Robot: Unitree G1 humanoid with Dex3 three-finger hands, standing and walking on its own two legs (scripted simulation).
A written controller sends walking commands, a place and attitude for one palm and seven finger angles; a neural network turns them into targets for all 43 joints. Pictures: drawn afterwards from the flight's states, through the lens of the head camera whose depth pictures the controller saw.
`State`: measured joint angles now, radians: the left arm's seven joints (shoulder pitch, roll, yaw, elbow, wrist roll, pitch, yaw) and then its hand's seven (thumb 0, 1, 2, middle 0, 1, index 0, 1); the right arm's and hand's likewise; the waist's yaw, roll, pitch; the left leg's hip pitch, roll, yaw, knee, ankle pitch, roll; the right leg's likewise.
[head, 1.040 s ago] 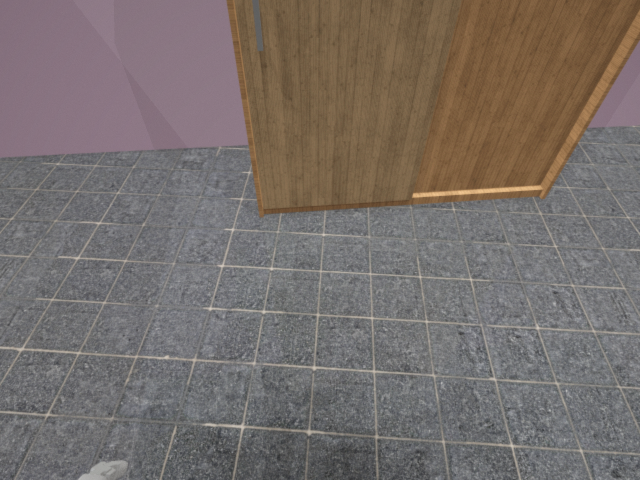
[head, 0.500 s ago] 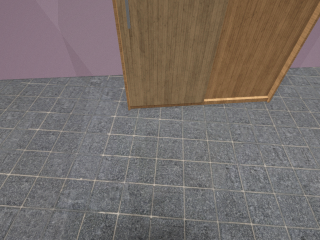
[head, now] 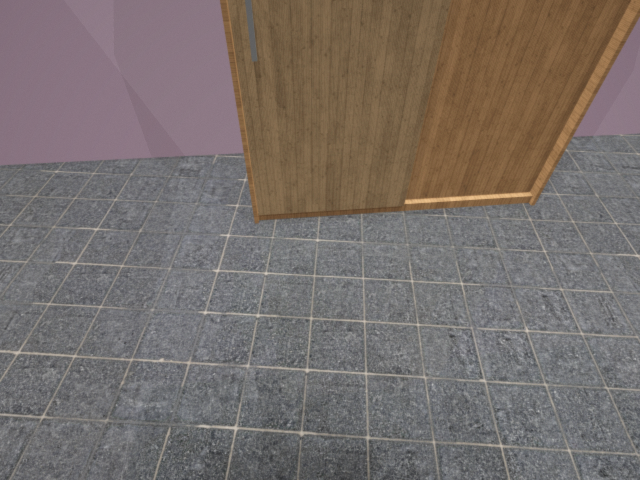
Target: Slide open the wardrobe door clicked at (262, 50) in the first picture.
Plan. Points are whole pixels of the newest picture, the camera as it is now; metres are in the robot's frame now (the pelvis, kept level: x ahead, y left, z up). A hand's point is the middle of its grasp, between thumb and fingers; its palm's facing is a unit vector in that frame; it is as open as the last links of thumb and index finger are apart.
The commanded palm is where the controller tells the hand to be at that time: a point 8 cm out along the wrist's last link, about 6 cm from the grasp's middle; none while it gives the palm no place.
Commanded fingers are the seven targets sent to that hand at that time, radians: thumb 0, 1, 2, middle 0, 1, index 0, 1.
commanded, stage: look at it before walking up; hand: left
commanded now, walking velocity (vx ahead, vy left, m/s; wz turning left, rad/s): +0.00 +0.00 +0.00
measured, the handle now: (250, 17) +1.28 +0.28 +0.09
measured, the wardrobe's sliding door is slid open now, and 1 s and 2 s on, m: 0.00 0.00 0.00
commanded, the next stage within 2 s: walk to a spot facing it in 0.40 s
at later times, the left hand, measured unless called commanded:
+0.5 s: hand out of the picture +0.07 +0.25 -0.16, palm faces -0.02 -0.94 -0.33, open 7.4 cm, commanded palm none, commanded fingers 0.00 0.90 0.90 -0.20 -0.30 -0.20 -0.30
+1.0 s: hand out of the picture +0.10 +0.20 -0.19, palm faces -0.01 -0.99 -0.13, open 7.4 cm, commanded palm none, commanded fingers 0.00 0.90 0.90 -0.20 -0.30 -0.20 -0.30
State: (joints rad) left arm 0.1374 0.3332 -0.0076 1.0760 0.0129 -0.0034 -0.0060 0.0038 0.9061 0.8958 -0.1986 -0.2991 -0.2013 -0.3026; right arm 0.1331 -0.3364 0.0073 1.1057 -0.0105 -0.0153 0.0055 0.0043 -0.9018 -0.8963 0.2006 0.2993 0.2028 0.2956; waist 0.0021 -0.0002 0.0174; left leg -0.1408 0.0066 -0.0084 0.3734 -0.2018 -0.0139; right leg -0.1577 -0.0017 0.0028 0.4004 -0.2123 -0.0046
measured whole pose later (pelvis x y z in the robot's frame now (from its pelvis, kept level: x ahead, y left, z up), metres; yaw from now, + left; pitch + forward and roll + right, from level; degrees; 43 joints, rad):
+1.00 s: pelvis +0.11 +0.03 -0.01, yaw -1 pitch +0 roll +0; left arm 0.31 0.18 0.04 1.09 0.03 0.01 -0.03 0.01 0.91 0.90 -0.20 -0.30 -0.20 -0.30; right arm 0.50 -0.10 0.00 1.16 -0.02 -0.09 -0.03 0.00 -0.90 -0.90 0.20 0.30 0.20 0.30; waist -0.03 -0.04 0.03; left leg 0.01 0.00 0.07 0.37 -0.37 0.02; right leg -0.52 -0.06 -0.07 1.08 -0.35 -0.02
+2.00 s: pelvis +0.50 +0.05 +0.00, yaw +3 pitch -1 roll -1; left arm 0.24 0.17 0.06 1.08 0.03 0.00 0.00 0.01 0.93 0.90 -0.19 -0.30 -0.20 -0.30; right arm 0.37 -0.13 -0.04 1.12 -0.02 -0.08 -0.02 -0.01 -0.93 -0.90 0.20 0.30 0.20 0.30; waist 0.00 -0.04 0.04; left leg -0.04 -0.01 0.19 0.32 -0.26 0.07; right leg -0.55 -0.12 -0.08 0.91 -0.20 0.03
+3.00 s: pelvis +0.80 +0.10 +0.00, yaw +8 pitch -2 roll +1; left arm 0.22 0.17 0.05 1.07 0.03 0.00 0.02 0.01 0.94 0.90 -0.19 -0.30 -0.20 -0.30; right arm 0.34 -0.11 -0.02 1.12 -0.02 -0.04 -0.02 0.00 -0.92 -0.90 0.20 0.30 0.20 0.30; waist -0.01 -0.02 0.04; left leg -0.12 -0.01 0.17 0.39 -0.24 0.05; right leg -0.39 -0.10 -0.07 0.68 -0.25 0.03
